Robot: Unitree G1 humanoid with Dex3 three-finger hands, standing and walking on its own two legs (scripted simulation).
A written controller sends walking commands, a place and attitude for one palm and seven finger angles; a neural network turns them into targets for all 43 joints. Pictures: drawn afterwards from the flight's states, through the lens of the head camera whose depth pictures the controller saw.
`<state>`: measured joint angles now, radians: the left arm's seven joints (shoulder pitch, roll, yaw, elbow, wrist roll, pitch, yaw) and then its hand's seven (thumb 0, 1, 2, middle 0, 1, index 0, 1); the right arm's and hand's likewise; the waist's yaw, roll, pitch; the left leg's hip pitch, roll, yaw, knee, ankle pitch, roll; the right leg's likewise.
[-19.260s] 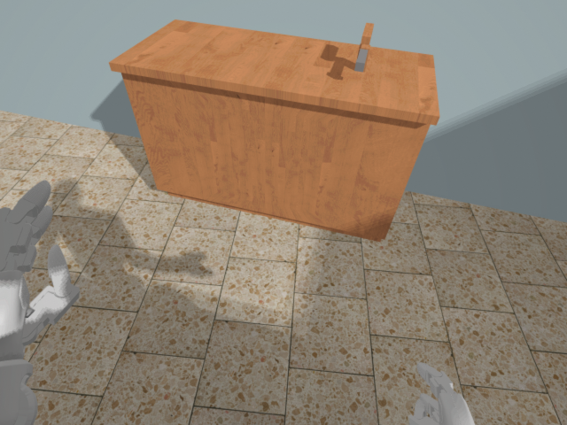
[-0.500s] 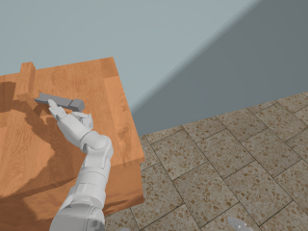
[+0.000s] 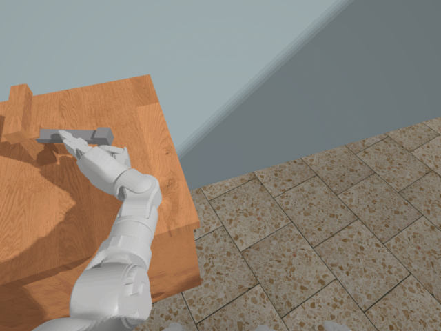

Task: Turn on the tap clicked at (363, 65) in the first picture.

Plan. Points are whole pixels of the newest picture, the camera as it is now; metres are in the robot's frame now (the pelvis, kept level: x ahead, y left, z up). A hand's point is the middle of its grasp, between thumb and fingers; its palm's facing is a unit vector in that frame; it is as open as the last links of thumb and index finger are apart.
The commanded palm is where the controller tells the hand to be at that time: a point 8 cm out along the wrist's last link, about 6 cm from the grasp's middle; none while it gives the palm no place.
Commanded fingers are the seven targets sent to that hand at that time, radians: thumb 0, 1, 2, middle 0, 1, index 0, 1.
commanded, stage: push the lever round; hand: left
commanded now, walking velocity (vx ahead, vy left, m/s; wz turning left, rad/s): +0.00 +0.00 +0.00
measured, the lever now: (104, 137) +0.47 +0.23 +0.07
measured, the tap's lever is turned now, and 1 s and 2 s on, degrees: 69 79 79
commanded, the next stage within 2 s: lift the hand up off the lever in 0.08 s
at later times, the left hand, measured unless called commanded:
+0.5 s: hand (120, 143) +0.46 +0.20 +0.07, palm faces +0.82 -0.57 -0.11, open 7.9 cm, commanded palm +0.39 +0.21 +0.08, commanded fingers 0.00 0.90 0.90 -0.15 -0.15 -0.15 -0.15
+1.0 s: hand (113, 145) +0.43 +0.20 +0.09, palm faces +0.80 -0.60 -0.08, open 7.8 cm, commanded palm +0.37 +0.21 +0.10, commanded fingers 0.00 0.90 0.90 -0.15 -0.15 -0.15 -0.15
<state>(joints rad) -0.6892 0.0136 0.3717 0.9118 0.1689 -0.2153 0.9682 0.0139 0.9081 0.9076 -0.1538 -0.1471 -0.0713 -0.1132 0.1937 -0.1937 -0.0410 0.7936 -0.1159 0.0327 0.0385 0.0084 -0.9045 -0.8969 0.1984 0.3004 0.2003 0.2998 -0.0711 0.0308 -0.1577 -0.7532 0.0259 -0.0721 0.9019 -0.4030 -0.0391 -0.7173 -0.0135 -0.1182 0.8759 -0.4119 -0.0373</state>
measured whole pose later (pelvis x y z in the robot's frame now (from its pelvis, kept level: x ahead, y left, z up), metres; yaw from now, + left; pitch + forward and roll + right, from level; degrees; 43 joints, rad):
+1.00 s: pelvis +0.02 +0.01 +0.02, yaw +0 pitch +11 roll -2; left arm -0.55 -0.05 0.27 0.67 0.10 -0.09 0.90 0.01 0.90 0.90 -0.15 -0.15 -0.15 -0.15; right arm 0.16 -0.19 -0.04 0.76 -0.09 0.05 0.06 0.01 -0.91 -0.90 0.20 0.30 0.20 0.30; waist -0.02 0.03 -0.13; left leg -0.59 0.01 -0.07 0.81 -0.40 -0.02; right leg -0.54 -0.02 -0.12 0.76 -0.40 -0.01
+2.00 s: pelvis +0.02 +0.00 +0.03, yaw +0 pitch +6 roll -1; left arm -0.52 -0.05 0.23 0.54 0.08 0.04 0.91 0.01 0.90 0.90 -0.15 -0.15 -0.15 -0.15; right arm 0.15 -0.20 -0.04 0.78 -0.06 0.06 0.03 0.01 -0.90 -0.90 0.20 0.30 0.20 0.30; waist -0.01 0.04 -0.10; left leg -0.46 0.02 -0.06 0.70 -0.35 -0.03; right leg -0.42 -0.01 -0.11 0.67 -0.35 -0.03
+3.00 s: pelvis +0.02 +0.00 +0.05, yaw -3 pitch -2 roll +0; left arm -0.05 0.23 0.15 0.14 -0.07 0.03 0.26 0.01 0.89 0.90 -0.17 -0.17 -0.16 -0.17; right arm 0.19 -0.23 -0.01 0.65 0.03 0.08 -0.06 0.01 -0.90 -0.90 0.20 0.30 0.20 0.30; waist -0.02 0.04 0.00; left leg -0.18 0.04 0.01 0.50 -0.28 -0.03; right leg -0.19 0.01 -0.05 0.51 -0.29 -0.03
